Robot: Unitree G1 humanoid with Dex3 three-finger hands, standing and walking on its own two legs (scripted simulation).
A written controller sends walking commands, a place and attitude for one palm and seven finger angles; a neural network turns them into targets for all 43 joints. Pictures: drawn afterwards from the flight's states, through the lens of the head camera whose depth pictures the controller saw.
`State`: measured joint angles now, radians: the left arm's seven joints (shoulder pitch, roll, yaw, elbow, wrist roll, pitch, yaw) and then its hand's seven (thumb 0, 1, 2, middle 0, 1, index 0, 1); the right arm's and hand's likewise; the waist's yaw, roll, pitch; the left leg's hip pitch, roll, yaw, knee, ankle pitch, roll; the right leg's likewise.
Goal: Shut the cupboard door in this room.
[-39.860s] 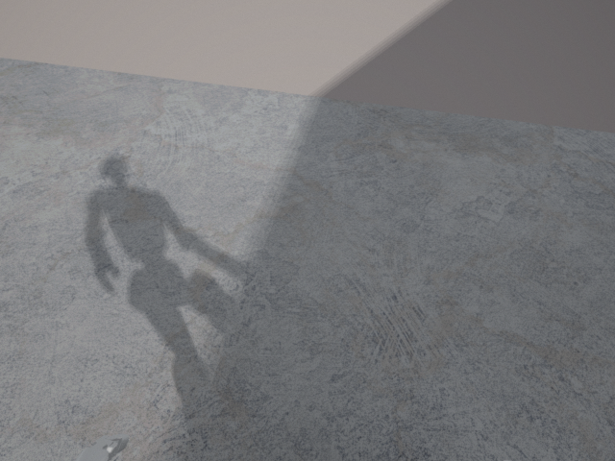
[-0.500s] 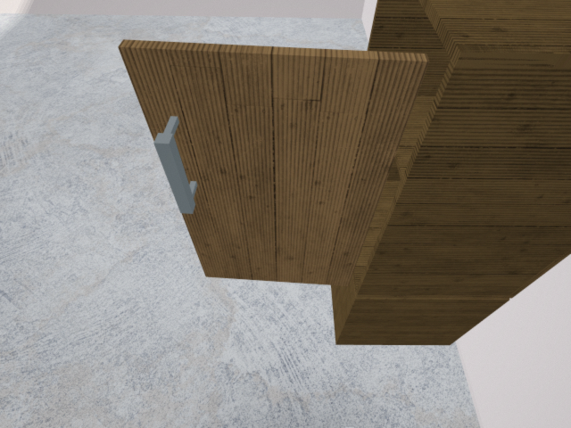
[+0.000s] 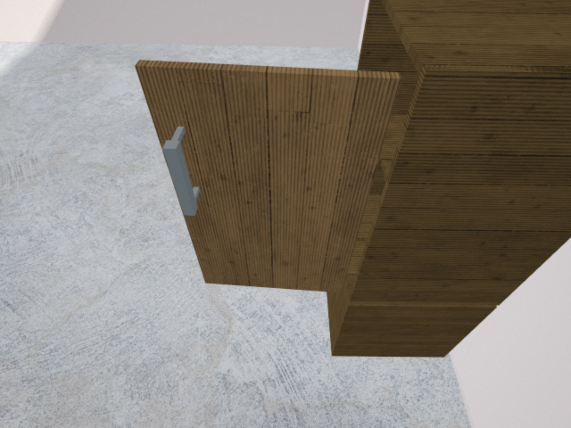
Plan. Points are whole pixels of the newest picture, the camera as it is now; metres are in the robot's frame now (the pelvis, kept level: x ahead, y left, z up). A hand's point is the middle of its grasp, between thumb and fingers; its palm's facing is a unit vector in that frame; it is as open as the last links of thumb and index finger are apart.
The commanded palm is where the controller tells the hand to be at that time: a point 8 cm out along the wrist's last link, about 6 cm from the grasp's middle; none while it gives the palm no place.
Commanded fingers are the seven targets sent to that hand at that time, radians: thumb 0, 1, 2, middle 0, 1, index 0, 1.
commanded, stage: come to a stop and stand still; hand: left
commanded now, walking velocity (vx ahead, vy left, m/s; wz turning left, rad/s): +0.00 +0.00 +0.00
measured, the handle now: (185, 173) +0.48 +0.20 +0.08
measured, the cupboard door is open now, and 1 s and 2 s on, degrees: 86 86 86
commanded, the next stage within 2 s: look again from close up in 0.12 s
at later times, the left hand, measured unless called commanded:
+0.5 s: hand out of the picture +0.01 +0.19 -0.18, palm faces +0.03 -0.98 -0.21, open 7.4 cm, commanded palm none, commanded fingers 0.00 0.90 0.90 -0.20 -0.30 -0.20 -0.30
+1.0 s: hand (151, 354) +0.21 +0.20 +0.00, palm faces +0.22 -0.97 -0.08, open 7.1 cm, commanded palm +0.10 +0.24 -0.05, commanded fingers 0.00 0.90 0.90 -0.40 -0.52 -0.40 -0.52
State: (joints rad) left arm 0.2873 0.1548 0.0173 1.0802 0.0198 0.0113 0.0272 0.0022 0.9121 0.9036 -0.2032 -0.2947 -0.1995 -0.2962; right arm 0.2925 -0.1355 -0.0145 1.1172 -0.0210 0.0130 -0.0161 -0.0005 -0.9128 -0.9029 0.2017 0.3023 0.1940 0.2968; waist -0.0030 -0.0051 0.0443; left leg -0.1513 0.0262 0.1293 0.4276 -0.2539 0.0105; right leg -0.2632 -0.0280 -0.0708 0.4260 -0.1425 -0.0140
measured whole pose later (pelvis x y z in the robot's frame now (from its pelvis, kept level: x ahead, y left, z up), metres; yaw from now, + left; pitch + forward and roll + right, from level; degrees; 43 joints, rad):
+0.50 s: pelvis +0.01 +0.02 -0.01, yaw +1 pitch -2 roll +1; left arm 0.31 0.14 -0.01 1.11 0.02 -0.01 0.04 0.01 0.91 0.90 -0.20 -0.29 -0.20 -0.30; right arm 0.34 -0.13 0.01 1.08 -0.02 -0.02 -0.02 0.02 -0.93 -0.90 0.20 0.30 0.19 0.30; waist -0.01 0.02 -0.01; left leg -0.16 0.00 0.12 0.49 -0.30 0.03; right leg -0.28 -0.06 -0.07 0.52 -0.21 0.01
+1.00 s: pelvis +0.00 +0.00 -0.02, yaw +5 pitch +1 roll +1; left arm 0.33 0.18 0.08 0.16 -0.18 -0.23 0.01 0.02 0.92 0.90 -0.26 -0.36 -0.25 -0.36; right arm 0.30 -0.24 0.00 0.78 0.03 -0.32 -0.05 0.01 -0.91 -0.90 0.20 0.30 0.20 0.30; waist -0.05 0.02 -0.04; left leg -0.33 -0.01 0.07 0.66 -0.35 0.02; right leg -0.42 -0.07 -0.10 0.67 -0.28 -0.01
